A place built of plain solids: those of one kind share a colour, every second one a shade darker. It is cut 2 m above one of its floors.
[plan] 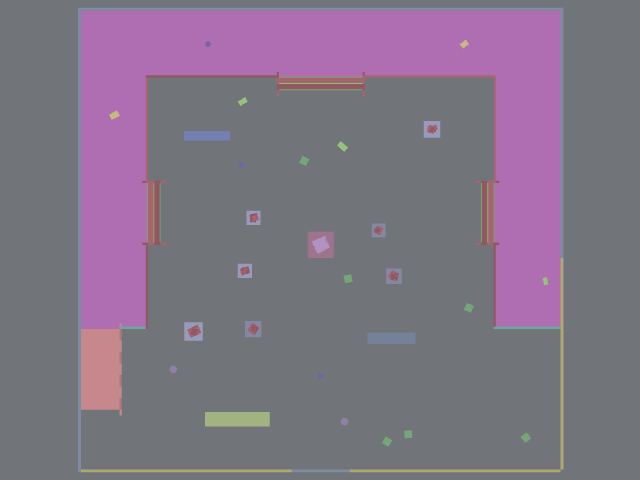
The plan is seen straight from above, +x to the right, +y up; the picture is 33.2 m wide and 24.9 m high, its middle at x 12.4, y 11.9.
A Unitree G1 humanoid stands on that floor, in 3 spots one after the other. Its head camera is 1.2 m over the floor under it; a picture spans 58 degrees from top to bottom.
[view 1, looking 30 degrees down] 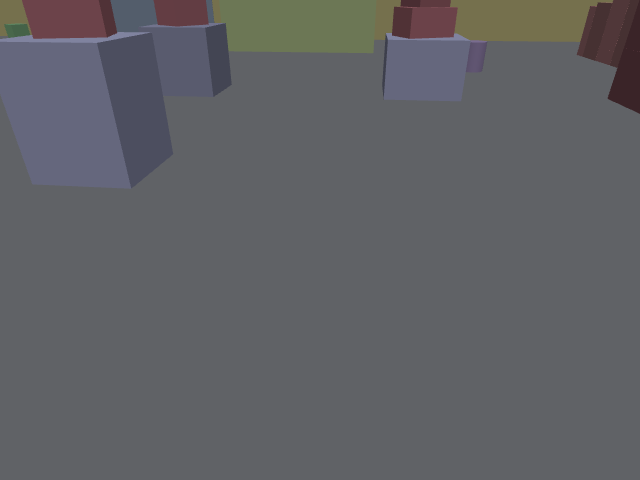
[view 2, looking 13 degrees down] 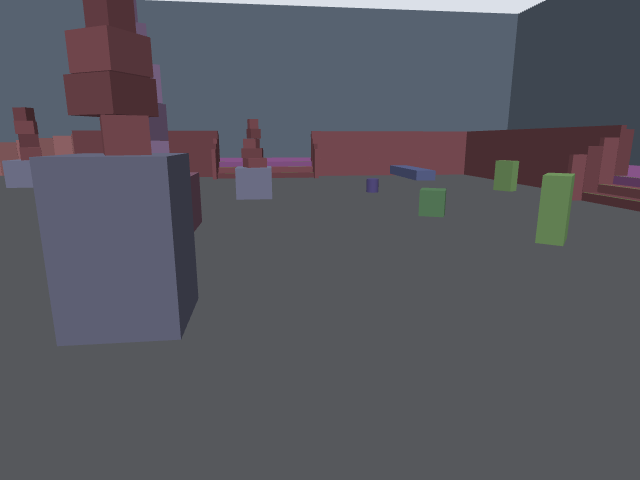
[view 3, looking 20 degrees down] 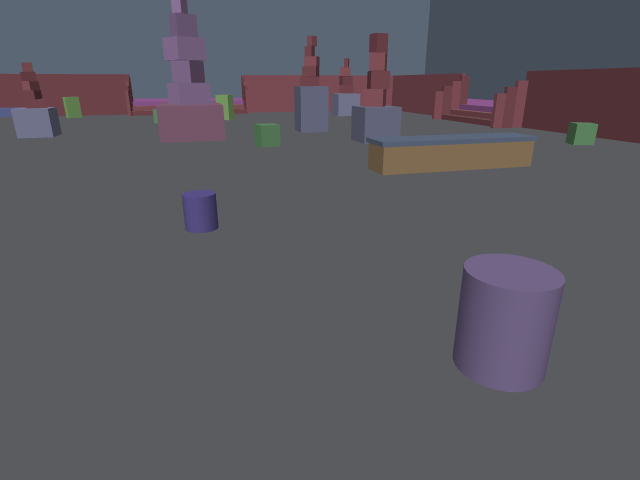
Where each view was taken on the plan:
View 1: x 6.53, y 13.31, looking -84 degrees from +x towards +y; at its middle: ground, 2.40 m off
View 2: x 18.35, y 13.31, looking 173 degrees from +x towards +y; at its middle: ground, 5.33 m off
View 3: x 12.44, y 1.10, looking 74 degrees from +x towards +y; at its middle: ground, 3.51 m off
